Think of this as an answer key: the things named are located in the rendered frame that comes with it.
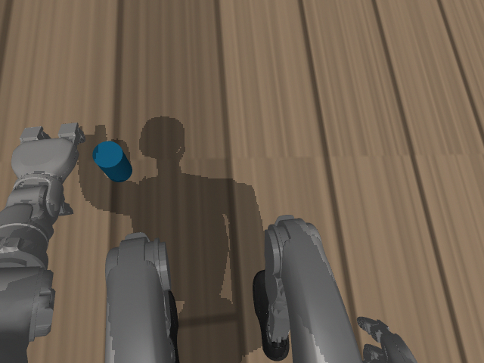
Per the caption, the left robot arm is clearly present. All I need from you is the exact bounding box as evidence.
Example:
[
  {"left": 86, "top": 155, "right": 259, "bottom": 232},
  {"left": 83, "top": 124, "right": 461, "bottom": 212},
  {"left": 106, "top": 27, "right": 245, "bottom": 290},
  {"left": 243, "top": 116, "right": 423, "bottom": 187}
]
[{"left": 0, "top": 173, "right": 64, "bottom": 363}]

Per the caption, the can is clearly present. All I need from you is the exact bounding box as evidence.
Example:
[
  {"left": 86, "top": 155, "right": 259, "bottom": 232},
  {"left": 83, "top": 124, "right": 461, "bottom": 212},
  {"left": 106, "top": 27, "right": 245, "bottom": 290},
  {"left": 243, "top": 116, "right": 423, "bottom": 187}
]
[{"left": 92, "top": 141, "right": 132, "bottom": 182}]

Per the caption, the left robot hand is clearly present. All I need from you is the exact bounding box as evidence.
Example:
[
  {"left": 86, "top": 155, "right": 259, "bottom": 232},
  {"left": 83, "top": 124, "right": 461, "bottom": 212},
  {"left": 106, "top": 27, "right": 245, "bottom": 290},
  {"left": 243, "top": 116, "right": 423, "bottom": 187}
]
[{"left": 11, "top": 123, "right": 85, "bottom": 216}]

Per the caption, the right robot hand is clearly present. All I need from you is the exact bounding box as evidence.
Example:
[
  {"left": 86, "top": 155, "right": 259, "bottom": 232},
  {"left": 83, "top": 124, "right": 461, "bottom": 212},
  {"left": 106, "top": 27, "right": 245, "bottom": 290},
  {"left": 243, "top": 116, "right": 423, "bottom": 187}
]
[{"left": 357, "top": 317, "right": 417, "bottom": 363}]

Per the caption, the right robot foot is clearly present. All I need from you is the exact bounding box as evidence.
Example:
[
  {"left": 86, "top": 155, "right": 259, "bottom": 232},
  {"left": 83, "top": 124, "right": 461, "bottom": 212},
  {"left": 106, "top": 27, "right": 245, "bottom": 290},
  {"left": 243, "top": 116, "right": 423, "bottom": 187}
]
[{"left": 253, "top": 270, "right": 289, "bottom": 361}]

